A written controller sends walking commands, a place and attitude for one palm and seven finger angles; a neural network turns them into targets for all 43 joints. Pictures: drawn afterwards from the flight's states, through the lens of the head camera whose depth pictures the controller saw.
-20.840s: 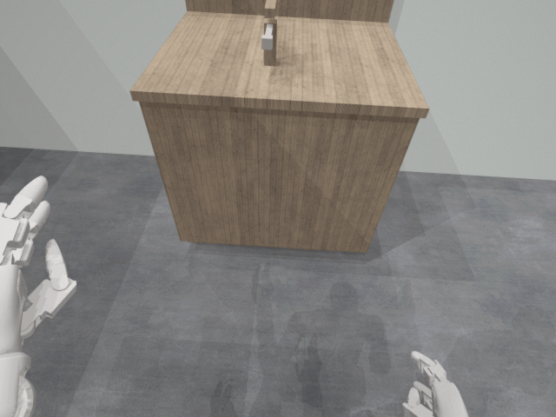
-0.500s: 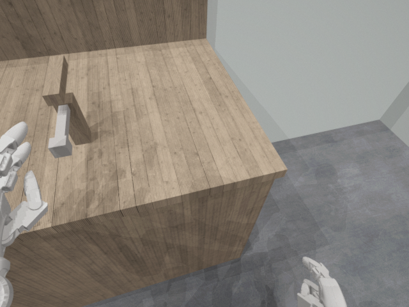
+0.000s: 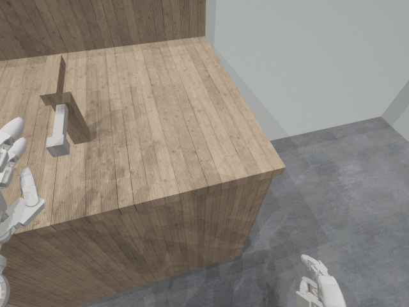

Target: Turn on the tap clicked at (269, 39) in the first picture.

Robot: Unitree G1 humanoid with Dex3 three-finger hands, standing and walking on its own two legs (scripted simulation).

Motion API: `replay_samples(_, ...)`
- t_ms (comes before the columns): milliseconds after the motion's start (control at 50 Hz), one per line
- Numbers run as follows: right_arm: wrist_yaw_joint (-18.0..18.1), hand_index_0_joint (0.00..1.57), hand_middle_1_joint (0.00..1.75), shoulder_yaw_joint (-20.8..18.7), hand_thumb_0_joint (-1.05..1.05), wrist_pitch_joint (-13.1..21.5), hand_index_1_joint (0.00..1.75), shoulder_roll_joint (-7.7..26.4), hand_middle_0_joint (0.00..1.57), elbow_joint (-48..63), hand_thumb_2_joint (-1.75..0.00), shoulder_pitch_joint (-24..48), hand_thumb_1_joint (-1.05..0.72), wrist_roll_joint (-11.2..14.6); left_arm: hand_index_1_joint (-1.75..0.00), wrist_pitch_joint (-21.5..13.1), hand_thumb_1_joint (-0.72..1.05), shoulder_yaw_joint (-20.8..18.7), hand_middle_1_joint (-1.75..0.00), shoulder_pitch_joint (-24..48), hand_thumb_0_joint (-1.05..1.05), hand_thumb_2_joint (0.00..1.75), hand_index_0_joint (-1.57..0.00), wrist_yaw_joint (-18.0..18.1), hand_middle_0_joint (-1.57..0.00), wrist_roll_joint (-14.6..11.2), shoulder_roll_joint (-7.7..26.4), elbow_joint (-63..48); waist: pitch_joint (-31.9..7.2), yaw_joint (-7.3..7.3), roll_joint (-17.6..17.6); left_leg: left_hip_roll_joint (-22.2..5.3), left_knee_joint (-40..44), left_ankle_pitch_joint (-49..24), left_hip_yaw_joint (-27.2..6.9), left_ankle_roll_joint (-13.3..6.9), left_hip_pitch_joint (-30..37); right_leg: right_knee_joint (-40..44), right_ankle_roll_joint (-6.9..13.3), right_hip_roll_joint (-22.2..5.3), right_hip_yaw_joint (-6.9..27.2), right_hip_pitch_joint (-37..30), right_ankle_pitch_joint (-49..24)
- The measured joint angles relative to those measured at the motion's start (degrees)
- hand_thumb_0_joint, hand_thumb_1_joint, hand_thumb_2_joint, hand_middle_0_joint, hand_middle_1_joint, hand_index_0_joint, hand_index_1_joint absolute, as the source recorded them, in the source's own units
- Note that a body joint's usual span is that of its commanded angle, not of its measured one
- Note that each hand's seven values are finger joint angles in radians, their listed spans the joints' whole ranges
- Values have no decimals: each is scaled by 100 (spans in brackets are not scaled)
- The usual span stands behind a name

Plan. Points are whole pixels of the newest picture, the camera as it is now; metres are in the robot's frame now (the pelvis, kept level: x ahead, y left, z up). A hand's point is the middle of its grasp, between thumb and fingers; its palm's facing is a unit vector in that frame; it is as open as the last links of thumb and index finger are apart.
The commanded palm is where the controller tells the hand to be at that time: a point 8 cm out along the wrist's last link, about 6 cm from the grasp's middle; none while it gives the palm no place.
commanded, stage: shuffle to correct the standing spot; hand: left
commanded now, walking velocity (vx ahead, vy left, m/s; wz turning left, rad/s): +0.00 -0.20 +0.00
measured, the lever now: (58, 146) +0.35 +0.29 +0.13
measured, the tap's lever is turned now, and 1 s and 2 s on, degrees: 0 0 0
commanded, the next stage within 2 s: come to a stop and stand still in 0.76 s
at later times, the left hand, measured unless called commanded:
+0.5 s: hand (47, 202) +0.22 +0.24 +0.16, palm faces +0.33 -0.85 -0.41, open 7.4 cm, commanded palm +0.17 +0.28 +0.18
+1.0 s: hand (11, 185) +0.24 +0.28 +0.18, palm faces +0.42 -0.79 -0.45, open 7.4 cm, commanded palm +0.16 +0.27 +0.18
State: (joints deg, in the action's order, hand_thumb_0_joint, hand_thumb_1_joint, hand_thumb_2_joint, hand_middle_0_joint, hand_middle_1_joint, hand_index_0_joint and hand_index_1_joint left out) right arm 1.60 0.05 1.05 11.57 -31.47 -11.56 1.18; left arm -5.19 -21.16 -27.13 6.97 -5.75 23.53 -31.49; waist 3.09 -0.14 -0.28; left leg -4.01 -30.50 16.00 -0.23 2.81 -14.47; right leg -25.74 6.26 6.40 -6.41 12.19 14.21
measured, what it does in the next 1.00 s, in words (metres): stands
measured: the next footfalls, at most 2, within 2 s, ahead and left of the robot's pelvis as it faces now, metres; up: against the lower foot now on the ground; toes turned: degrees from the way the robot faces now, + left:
right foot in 1.12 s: +0.01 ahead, -0.11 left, +0.00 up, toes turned -1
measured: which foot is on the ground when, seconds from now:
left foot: down 0.00-1.00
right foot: down 0.00-0.98, up 1.00-1.00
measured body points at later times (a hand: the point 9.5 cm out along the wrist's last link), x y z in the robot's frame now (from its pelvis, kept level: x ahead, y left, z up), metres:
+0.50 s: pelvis +0.01 +0.00 +0.00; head +0.03 +0.00 +0.45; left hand +0.20 +0.28 +0.19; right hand +0.18 -0.23 -0.09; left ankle +0.00 +0.15 -0.73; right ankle +0.00 -0.03 -0.73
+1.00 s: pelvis -0.02 +0.00 +0.00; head +0.03 +0.01 +0.45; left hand +0.21 +0.32 +0.21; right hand +0.16 -0.23 -0.08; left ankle +0.00 +0.15 -0.73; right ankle +0.00 -0.04 -0.71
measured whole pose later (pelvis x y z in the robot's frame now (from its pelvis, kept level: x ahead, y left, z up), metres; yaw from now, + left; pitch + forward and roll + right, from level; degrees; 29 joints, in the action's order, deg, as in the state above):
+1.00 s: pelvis -0.02 +0.00 +0.00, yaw -3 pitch -1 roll +0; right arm 0.6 -1.5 6.7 11.1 -33.0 -11.7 1.0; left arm -9.5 -26.9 -12.7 2.9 -4.3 28.7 -18.5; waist 6.3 4.6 1.9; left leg -5.2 -28.1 13.7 4.1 2.0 -13.0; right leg -38.6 -1.0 5.5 -4.6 19.1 11.6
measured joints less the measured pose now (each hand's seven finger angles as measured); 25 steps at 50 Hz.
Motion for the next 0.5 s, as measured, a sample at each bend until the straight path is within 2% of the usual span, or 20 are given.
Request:
replay_samples(80,-35,20,30,-3,1,12,30,-4,20,52,-90,42,-91,16,-30,18,90,-1,-30,-95,2,90,-21,-40,-21,-24,8,19,-4,-9,-76,-39,-114,57,4,-14,-82,-31,115,43,3,52,3)
replay_samples(160,-32,20,30,-19,1,10,30,4,20,4,-90,42,-91,27,-30,48,89,103,-30,-166,2,90,-21,-28,-21,-65,-59,25,-28,-22,-73,-35,-257,147,-1,-129,-127,-148,154,41,-6,83,84)
replay_samples(320,26,20,30,-16,1,-33,30,20,20,-65,-90,2,-91,-4,-30,37,89,80,-30,-83,2,90,-21,14,-22,-41,-53,-32,-24,-6,24,3,-110,106,2,5,7,-152,75,-7,-5,13,128)
replay_samples(500,-21,20,30,-27,1,-19,30,23,20,18,-90,54,-91,25,-30,47,89,36,-30,-121,2,90,-21,-13,-21,-54,-22,-6,-14,-27,-49,-42,-241,167,-10,-54,-99,-147,140,43,-15,59,115)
